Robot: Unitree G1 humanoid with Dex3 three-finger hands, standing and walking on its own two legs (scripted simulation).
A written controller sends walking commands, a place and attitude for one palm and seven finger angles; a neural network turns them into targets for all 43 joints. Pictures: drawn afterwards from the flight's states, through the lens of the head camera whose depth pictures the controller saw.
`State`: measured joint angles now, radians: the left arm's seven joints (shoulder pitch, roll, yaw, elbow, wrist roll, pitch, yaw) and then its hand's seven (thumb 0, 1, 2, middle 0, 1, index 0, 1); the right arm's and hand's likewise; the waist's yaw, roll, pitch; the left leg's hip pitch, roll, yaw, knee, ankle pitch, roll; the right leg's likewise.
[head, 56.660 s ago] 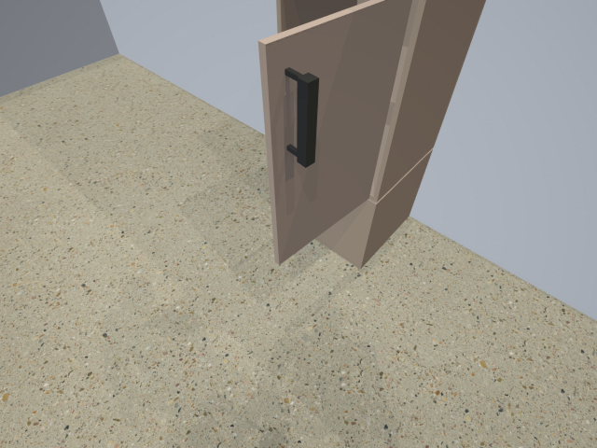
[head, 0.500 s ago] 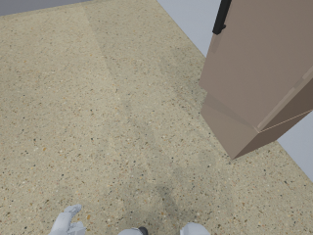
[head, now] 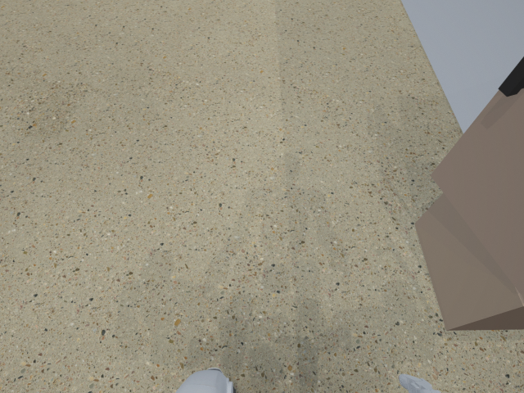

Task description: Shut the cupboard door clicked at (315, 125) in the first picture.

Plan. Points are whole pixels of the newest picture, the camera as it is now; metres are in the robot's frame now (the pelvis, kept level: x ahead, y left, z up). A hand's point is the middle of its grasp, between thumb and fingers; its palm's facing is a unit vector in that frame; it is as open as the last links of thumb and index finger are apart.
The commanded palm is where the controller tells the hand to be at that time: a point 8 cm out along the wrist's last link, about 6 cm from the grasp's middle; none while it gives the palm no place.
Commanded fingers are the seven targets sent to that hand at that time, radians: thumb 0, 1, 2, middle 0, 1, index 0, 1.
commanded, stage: walk to a spot facing it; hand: left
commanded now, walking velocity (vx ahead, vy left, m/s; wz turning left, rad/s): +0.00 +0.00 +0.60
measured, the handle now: out of the picture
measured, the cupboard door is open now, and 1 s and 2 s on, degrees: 18 18 18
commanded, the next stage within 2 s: turn to face it in 1.58 s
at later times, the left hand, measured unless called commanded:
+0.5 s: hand (142, 378) +0.14 +0.20 -0.13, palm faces +0.24 -0.93 -0.29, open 7.4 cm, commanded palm none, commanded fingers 0.00 0.90 0.90 -0.20 -0.30 -0.20 -0.30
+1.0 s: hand out of the picture +0.06 +0.25 -0.17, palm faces +0.56 -0.80 -0.24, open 7.4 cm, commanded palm none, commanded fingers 0.00 0.90 0.90 -0.20 -0.30 -0.20 -0.30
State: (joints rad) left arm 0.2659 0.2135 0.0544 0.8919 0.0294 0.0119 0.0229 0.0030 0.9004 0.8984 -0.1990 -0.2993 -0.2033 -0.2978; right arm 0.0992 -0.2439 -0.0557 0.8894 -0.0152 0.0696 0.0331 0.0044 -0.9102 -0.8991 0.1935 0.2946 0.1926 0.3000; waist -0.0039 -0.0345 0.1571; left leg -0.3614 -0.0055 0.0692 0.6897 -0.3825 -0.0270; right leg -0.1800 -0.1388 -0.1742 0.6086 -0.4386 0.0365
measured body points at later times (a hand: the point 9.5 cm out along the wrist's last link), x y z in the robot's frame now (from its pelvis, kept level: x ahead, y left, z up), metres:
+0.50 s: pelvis +0.06 -0.02 +0.00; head +0.10 -0.04 +0.45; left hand +0.13 +0.25 -0.11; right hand +0.16 -0.27 -0.16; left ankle +0.00 +0.10 -0.68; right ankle +0.08 -0.13 -0.73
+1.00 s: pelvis +0.13 +0.04 +0.00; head +0.16 +0.08 +0.45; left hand +0.03 +0.29 -0.15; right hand +0.35 -0.12 -0.12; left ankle +0.11 +0.12 -0.73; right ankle +0.17 -0.12 -0.65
